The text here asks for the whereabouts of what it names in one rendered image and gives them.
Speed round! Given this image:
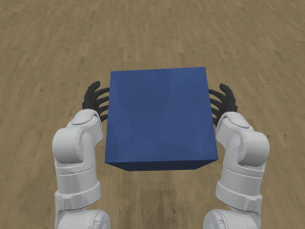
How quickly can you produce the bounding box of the left robot hand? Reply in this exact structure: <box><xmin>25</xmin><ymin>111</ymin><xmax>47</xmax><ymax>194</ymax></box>
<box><xmin>82</xmin><ymin>81</ymin><xmax>110</xmax><ymax>123</ymax></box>

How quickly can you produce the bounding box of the left robot forearm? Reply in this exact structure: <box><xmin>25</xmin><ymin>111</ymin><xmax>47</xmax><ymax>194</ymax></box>
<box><xmin>51</xmin><ymin>109</ymin><xmax>104</xmax><ymax>229</ymax></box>

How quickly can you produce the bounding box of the right robot hand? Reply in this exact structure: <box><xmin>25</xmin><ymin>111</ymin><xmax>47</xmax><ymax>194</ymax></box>
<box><xmin>209</xmin><ymin>83</ymin><xmax>237</xmax><ymax>127</ymax></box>

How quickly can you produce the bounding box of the robot right upper arm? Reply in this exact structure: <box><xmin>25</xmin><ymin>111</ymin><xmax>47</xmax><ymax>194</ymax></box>
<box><xmin>203</xmin><ymin>209</ymin><xmax>258</xmax><ymax>229</ymax></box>

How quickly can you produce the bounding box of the right robot forearm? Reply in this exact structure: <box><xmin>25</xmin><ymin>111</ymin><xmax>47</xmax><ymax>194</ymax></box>
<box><xmin>214</xmin><ymin>112</ymin><xmax>270</xmax><ymax>229</ymax></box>

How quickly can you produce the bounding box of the robot left upper arm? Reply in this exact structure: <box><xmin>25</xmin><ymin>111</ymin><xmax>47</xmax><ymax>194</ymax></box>
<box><xmin>57</xmin><ymin>209</ymin><xmax>111</xmax><ymax>229</ymax></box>

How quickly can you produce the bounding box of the carton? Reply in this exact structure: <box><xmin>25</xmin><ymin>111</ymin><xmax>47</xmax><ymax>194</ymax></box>
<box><xmin>104</xmin><ymin>67</ymin><xmax>218</xmax><ymax>172</ymax></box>

